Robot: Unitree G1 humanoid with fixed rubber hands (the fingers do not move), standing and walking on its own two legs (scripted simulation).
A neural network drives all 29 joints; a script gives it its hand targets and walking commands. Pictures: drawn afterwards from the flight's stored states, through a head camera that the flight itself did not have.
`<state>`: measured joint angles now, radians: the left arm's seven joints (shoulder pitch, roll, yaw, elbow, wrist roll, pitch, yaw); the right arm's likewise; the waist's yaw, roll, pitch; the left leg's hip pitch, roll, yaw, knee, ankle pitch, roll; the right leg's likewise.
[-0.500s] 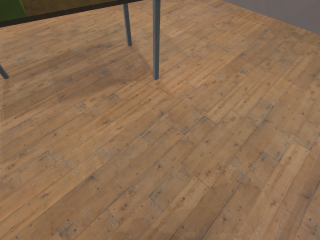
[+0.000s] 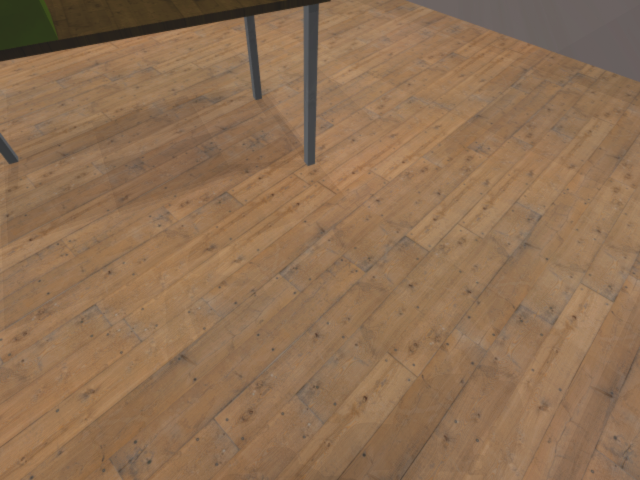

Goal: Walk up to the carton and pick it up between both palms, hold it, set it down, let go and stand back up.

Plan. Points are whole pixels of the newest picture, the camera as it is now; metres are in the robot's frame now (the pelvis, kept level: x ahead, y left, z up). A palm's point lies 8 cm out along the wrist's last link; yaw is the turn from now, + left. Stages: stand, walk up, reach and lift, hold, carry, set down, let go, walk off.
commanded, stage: stand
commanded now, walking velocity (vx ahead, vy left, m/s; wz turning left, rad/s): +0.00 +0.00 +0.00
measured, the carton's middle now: out of the picture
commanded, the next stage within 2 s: walk up in 1.74 s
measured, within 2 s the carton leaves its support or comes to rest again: neither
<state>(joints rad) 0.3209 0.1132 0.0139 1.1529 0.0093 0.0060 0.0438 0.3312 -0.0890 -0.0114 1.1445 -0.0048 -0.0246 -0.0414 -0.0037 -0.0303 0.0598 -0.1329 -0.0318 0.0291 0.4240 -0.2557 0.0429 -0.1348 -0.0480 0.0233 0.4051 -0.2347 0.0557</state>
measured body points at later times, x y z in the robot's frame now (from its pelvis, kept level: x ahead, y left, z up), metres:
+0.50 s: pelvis +0.00 +0.00 +0.00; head +0.01 +0.00 +0.45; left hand -0.04 +0.20 -0.17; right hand -0.02 -0.22 -0.16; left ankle -0.02 +0.09 -0.74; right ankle -0.01 -0.15 -0.74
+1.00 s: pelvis +0.00 +0.00 +0.00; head +0.02 +0.00 +0.45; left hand -0.04 +0.20 -0.17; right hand -0.05 -0.21 -0.16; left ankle -0.02 +0.09 -0.74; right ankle -0.01 -0.15 -0.74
